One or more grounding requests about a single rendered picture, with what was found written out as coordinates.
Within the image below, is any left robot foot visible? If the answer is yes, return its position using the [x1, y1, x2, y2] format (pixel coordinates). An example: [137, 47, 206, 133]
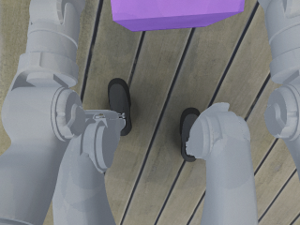
[108, 78, 132, 136]

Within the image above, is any robot left forearm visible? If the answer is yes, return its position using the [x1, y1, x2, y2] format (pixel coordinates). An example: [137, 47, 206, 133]
[1, 0, 85, 128]

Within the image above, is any left robot upper arm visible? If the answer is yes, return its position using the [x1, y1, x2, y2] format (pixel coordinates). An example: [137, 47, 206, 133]
[0, 86, 86, 225]

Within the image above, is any right robot upper arm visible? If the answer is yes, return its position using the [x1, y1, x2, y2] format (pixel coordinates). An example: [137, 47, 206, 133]
[263, 82, 300, 182]

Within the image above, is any carton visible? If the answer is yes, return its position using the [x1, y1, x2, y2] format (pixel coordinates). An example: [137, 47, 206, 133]
[111, 0, 245, 32]

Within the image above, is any left robot thigh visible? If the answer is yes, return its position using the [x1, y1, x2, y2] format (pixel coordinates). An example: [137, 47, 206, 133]
[52, 118, 116, 225]

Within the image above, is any robot right forearm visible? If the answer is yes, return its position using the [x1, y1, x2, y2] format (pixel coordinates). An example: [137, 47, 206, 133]
[258, 0, 300, 85]

